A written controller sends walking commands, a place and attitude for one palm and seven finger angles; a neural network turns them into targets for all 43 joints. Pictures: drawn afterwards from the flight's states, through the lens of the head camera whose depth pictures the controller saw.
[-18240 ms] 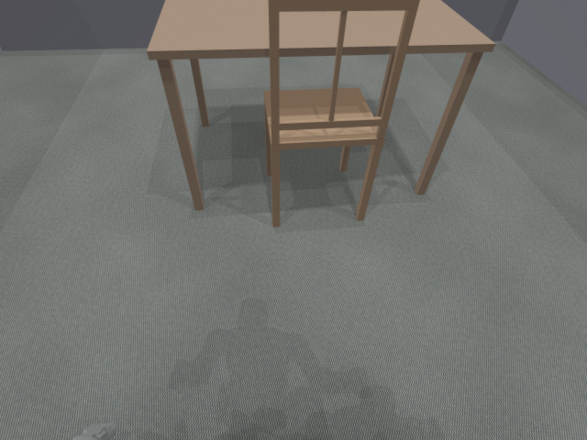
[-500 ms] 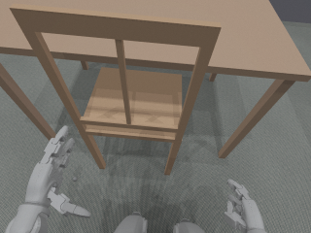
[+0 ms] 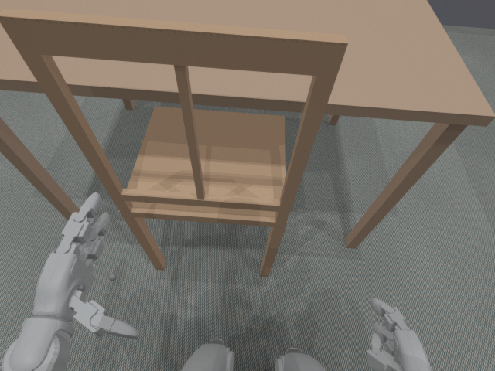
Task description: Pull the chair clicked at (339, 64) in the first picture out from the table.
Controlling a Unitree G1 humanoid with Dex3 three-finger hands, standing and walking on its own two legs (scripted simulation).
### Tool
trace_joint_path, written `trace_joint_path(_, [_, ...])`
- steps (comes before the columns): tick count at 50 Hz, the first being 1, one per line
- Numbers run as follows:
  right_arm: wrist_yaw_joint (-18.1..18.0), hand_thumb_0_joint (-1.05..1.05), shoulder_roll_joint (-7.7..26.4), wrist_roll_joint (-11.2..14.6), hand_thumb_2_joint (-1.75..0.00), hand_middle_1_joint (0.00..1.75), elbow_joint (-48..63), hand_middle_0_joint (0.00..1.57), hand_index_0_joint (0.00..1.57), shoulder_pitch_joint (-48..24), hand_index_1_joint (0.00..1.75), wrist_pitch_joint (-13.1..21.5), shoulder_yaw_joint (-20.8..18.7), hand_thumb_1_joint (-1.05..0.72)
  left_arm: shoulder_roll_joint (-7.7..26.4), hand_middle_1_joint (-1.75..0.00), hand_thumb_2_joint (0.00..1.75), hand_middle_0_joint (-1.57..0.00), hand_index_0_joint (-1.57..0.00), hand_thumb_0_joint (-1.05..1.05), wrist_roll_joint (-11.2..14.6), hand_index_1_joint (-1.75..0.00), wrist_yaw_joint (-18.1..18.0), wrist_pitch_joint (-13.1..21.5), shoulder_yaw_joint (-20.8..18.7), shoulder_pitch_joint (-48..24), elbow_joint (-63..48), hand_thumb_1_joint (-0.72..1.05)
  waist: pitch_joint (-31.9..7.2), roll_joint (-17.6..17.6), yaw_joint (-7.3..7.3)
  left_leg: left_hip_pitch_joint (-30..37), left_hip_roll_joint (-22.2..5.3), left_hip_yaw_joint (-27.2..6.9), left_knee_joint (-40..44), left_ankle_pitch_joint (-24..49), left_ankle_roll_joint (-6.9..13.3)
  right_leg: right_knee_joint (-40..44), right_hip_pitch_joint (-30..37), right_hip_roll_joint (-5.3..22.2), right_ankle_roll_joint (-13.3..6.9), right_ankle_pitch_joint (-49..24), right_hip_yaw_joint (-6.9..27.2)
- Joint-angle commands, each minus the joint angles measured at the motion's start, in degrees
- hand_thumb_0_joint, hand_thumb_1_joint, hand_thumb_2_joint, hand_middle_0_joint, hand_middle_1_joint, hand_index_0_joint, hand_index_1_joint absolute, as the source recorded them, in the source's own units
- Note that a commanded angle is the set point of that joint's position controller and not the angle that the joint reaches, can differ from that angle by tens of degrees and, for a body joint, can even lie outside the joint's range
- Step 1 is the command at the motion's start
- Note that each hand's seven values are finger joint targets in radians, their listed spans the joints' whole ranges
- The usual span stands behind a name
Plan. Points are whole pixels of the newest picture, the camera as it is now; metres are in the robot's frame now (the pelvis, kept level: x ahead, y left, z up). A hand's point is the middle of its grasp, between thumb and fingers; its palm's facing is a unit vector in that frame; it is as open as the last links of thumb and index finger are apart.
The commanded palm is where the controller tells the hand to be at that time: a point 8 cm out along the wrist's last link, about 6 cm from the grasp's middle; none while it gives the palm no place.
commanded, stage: raise the hand toward the chair's back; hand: left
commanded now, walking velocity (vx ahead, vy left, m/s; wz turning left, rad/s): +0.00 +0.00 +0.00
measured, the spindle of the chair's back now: (193, 147) +0.49 +0.13 +0.03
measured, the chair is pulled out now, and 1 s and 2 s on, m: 0.00 0.00 0.00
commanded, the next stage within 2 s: aim the fingers beside a spindle in 0.10 s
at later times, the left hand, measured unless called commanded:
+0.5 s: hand (144, 263) +0.27 +0.17 +0.03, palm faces -0.02 -1.00 -0.05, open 16.9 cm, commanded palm +0.25 +0.23 +0.03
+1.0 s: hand (163, 253) +0.29 +0.15 +0.01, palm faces -0.03 -1.00 -0.03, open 16.9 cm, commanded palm +0.28 +0.20 +0.01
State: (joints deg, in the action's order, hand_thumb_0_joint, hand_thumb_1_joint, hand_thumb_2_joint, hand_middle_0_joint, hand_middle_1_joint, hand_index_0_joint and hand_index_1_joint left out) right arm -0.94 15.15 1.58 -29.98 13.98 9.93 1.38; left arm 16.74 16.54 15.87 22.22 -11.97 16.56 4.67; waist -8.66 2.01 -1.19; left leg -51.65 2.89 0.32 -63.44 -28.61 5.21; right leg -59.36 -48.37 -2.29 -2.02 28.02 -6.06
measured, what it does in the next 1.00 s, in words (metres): stands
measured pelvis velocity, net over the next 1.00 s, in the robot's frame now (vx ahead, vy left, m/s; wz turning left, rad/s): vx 0.00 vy -0.03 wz -0.01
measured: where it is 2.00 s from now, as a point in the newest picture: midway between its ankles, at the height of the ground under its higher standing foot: outside the picture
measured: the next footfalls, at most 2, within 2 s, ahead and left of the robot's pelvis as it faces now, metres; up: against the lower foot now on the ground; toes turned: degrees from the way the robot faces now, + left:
none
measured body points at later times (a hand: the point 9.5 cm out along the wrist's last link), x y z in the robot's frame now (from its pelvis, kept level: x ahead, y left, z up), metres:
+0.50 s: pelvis +0.00 -0.03 -0.01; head +0.08 -0.02 +0.44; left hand +0.26 +0.23 +0.03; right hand +0.18 -0.28 -0.09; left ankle +0.02 +0.05 -0.66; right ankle +0.01 -0.11 -0.66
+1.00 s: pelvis +0.00 -0.03 -0.02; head +0.09 -0.03 +0.42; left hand +0.29 +0.21 +0.01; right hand +0.16 -0.28 -0.11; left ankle +0.02 +0.05 -0.66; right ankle +0.01 -0.11 -0.66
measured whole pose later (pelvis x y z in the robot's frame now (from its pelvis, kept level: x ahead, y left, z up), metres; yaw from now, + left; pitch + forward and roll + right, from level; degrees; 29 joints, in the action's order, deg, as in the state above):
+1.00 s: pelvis +0.00 -0.03 -0.02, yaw +0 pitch +20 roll -2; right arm -0.7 15.2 1.5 -31.9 12.6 8.6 1.3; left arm 14.4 14.8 14.1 25.2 -9.9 4.2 16.2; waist -9.3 1.7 -1.9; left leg -57.1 1.7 0.5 -67.9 -30.3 3.2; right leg -65.4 -54.9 -3.3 -4.6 30.3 -6.3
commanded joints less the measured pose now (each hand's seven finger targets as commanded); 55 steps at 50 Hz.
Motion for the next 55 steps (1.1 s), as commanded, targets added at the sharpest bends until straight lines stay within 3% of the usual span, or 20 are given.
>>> trace_joint_path(1, [-0.9,0.0,8.5,0.5,-0.9,0.3,8.9,0.2,0.2,-1.2,0.3,3.0,-4.0,-0.9,8.1,-0.08,0.3,-0.06,-0.06,0.0,1.2,-0.08,0.9,3.0,-4.2,-2.7,-13.7,-0.5,-15.6,4.0,0.28,17.2,-3.9,-8.1,11.5,20.7,-6.6,6.5,5.0,0.0,-0.1,-10.1,1.8])
trace_joint_path(5, [-1.2,0.0,7.8,0.5,-0.9,0.3,8.4,0.2,0.2,-1.5,0.3,2.8,-3.8,-0.9,8.0,-0.08,0.3,-0.06,-0.06,0.0,1.4,-0.08,-0.1,3.3,-5.0,-2.7,-12.8,-0.5,-13.5,1.7,-0.2,14.4,-3.4,-6.9,10.8,18.7,-5.6,7.0,5.9,0.0,0.1,-10.6,2.1])
trace_joint_path(11, [-1.4,0.0,7.8,0.5,-0.9,0.3,7.8,0.2,0.2,-1.8,0.3,2.8,-3.3,-0.9,7.6,-0.08,0.3,-0.06,-0.06,0.0,1.0,-0.08,0.3,3.8,-4.1,-5.3,-9.6,-0.5,-11.2,2.6,-1.01,11.1,-2.8,-5.7,9.4,14.7,-4.4,7.4,5.5,0.3,0.0,-9.8,3.1])
trace_joint_path(15, [-1.6,0.0,7.7,0.5,-0.9,0.3,7.6,0.2,0.2,-1.6,0.3,3.1,-3.2,-0.9,7.1,-0.08,0.3,-0.06,-0.06,0.0,1.1,-0.08,1.3,3.9,-3.0,-8.2,-9.0,-0.5,-13.5,2.3,-1.32,10.0,-2.6,-4.8,7.8,14.5,-3.5,7.3,6.9,0.6,0.3,-10.9,4.5])
trace_joint_path(18, [-1.8,0.0,8.0,0.5,-0.9,0.3,6.9,0.2,0.2,-1.4,0.3,3.1,-3.1,-0.9,9.2,-0.08,0.3,-0.06,-0.06,0.0,1.1,-0.08,1.2,4.1,-4.8,-11.4,-7.4,-0.5,-13.3,1.5,-1.55,8.1,-2.6,-4.5,7.0,13.8,-3.3,7.3,7.4,0.6,0.3,-10.5,5.3])
trace_joint_path(19, [-1.8,0.0,7.8,0.5,-0.9,0.3,7.0,0.2,0.2,-1.7,0.3,3.2,-3.0,-0.9,9.0,-0.08,0.3,-0.06,-0.06,0.0,1.1,-0.08,1.1,4.3,-4.8,-12.0,-7.6,-0.5,-13.7,2.9,-1.01,8.1,-2.5,-4.3,7.0,13.9,-3.3,7.2,7.7,0.8,0.3,-10.7,5.6])
trace_joint_path(23, [-1.5,0.0,7.5,0.3,-0.9,0.3,6.7,0.2,0.2,-1.6,0.3,3.0,-3.2,-0.9,9.6,-0.08,0.3,-0.06,-0.06,0.0,1.3,-0.08,0.5,4.5,-6.2,-10.3,-5.8,-0.5,-16.1,1.3,-0.18,7.5,-2.5,-3.7,6.1,16.9,-3.0,6.6,10.7,0.9,0.6,-15.2,6.6])
trace_joint_path(26, [-1.1,0.0,7.3,0.4,-0.9,0.3,6.9,0.2,0.2,-1.9,0.3,2.6,-3.3,-0.9,8.6,-0.08,0.3,-0.06,-0.06,0.0,1.1,-0.08,0.3,4.3,-5.7,-9.8,-5.1,-0.5,-16.4,2.1,0.06,6.6,-2.4,-3.1,5.9,17.5,-3.0,6.5,11.8,1.4,0.9,-17.0,7.1])
trace_joint_path(28, [-0.9,0.0,7.4,0.4,-0.9,0.3,6.6,0.2,0.2,-1.7,0.3,2.4,-3.3,-0.9,8.1,-0.08,0.3,-0.06,-0.06,0.0,1.0,-0.08,0.2,4.0,-5.1,-11.1,-3.6,-0.5,-15.9,0.1,-0.79,5.5,-2.5,-3.1,5.2,17.3,-2.8,6.4,11.6,1.4,1.2,-17.7,7.6])
trace_joint_path(29, [-0.9,0.0,7.4,0.5,-0.9,0.3,6.3,0.2,0.2,-1.5,0.3,2.2,-3.6,-0.9,9.2,-0.08,0.3,-0.06,-0.06,0.0,1.0,-0.08,0.1,4.1,-6.8,-10.4,-3.0,-0.5,-16.1,-0.1,-0.25,4.7,-2.5,-2.9,5.0,17.3,-2.9,6.4,12.4,1.6,1.3,-18.2,8.1])
trace_joint_path(32, [-0.7,0.0,7.4,0.6,-0.9,0.3,6.8,0.2,0.2,-1.7,0.3,2.1,-3.4,-0.9,6.6,-0.08,0.3,-0.06,-0.06,0.0,0.9,-0.08,0.5,4.4,-3.9,-10.8,-2.3,-0.5,-15.1,-0.2,-0.81,3.9,-2.3,-2.7,4.7,16.3,-2.8,6.5,11.7,1.9,1.5,-17.8,8.6])
trace_joint_path(35, [-0.9,0.0,7.6,0.5,-0.9,0.3,5.8,0.2,0.2,-1.0,0.3,2.0,-3.7,-0.9,9.0,-0.08,0.3,-0.06,-0.06,0.0,1.0,-0.08,0.1,5.6,-6.3,-14.0,-1.6,-0.5,-15.4,-1.1,-1.0,2.5,-2.6,-2.8,3.7,15.4,-2.8,6.3,11.4,2.1,1.6,-16.8,9.5])
trace_joint_path(40, [-0.6,0.0,7.5,0.2,-0.9,0.3,5.6,0.2,0.2,-1.0,0.3,2.6,-3.7,-0.9,6.6,-0.08,0.3,-0.06,-0.06,0.0,0.2,-0.08,-0.4,7.8,-2.9,-16.2,-3.8,-0.5,-18.6,2.3,-0.96,6.1,-2.7,-3.0,3.5,17.6,-2.8,4.5,9.3,1.8,1.1,-17.6,8.1])
trace_joint_path(46, [-0.3,0.0,7.8,0.1,-0.9,0.3,5.5,0.2,0.2,-1.0,0.3,1.3,-3.7,-0.9,6.6,-0.08,0.3,-0.06,-0.06,0.0,-0.7,-0.08,-1.8,6.4,-3.2,-16.9,1.3,-0.5,-16.5,-1.3,-1.06,2.3,-2.6,-2.9,3.0,14.7,-2.8,4.0,7.8,1.7,1.1,-14.7,7.9])
trace_joint_path(50, [0.0,0.0,7.6,0.0,-0.9,0.3,6.0,0.2,0.2,-1.3,0.3,0.9,-3.6,-0.9,3.6,-0.08,0.3,-0.06,-0.06,0.0,-2.0,-0.08,-2.8,6.7,1.0,-22.5,-0.4,-0.5,-17.6,1.9,-1.51,4.9,-2.7,-3.8,3.4,14.5,-3.0,2.5,4.2,1.5,0.5,-12.8,6.5])
trace_joint_path(54, [0.0,0.0,8.0,-0.4,-0.9,0.3,5.7,0.2,0.2,-0.8,0.3,0.4,-3.7,-0.9,4.6,-0.08,0.3,-0.06,-0.06,0.0,-2.7,-0.08,-4.6,7.3,0.4,-25.1,-0.4,-0.5,-19.4,0.3,-1.57,5.7,-2.9,-4.4,2.9,14.8,-3.1,1.7,2.9,1.1,0.4,-12.2,6.0])
trace_joint_path(55, [0.2,0.0,7.8,-0.4,-0.9,0.3,5.9,0.2,0.2,-1.0,0.3,0.3,-3.7,-0.9,3.3,-0.08,0.3,-0.06,-0.06,0.0,-3.0,-0.08,-4.8,7.5,1.8,-25.1,-0.4,-0.5,-19.8,1.4,-1.42,6.3,-2.9,-4.5,2.9,15.1,-3.2,1.4,2.4,1.2,0.3,-12.4,5.9])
